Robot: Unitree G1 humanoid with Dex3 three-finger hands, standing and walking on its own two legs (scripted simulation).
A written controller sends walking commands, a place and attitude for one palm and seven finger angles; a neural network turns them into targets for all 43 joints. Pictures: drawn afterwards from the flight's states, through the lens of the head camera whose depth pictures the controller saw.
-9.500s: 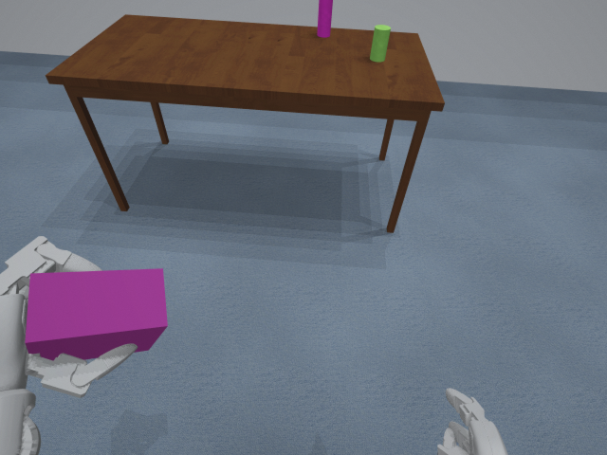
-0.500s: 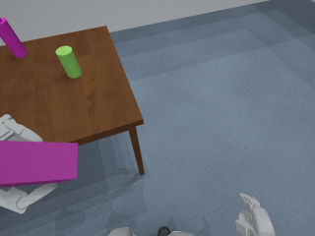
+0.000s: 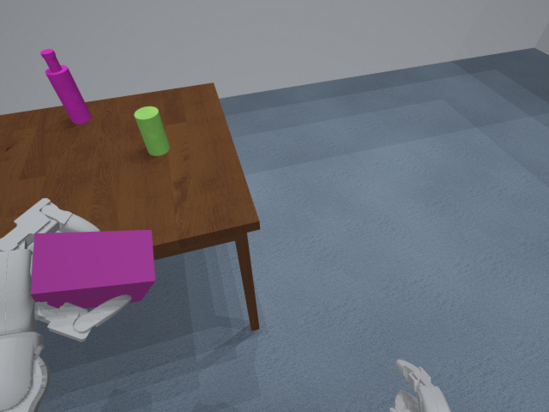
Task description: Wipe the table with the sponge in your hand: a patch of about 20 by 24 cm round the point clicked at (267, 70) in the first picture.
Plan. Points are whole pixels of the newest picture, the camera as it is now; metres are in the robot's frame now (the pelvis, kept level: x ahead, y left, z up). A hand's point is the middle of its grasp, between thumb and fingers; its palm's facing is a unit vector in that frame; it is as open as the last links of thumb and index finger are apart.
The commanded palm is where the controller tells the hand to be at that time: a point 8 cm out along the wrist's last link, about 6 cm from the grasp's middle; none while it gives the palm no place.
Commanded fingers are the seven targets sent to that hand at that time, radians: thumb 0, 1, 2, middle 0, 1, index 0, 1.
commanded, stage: come to a stop and stand still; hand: left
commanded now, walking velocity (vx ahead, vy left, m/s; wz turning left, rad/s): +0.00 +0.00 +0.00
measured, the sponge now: (112, 271) +0.24 +0.21 +0.15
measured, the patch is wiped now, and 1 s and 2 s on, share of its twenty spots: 0.00 0.00 0.00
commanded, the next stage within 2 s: look again from close up in 0.90 s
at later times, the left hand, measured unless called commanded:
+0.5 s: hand (57, 275) +0.23 +0.28 +0.13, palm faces +0.25 -0.89 -0.38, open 10.3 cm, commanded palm +0.18 +0.33 +0.18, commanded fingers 0.00 0.10 1.30 -1.20 -1.60 -1.20 -1.60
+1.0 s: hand (23, 257) +0.24 +0.32 +0.15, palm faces +0.33 -0.86 -0.38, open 10.3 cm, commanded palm +0.18 +0.35 +0.18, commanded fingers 0.00 0.10 1.30 -1.20 -1.60 -1.20 -1.60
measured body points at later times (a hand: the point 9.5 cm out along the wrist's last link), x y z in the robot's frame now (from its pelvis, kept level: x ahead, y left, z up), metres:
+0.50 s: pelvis +0.01 +0.06 +0.00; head +0.03 +0.07 +0.45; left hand +0.21 +0.33 +0.15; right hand +0.17 -0.18 -0.07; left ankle -0.01 +0.14 -0.74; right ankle +0.03 -0.05 -0.74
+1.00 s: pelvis +0.01 +0.08 +0.00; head +0.04 +0.10 +0.45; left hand +0.22 +0.36 +0.17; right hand +0.19 -0.14 -0.06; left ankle -0.01 +0.14 -0.74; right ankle +0.03 -0.05 -0.74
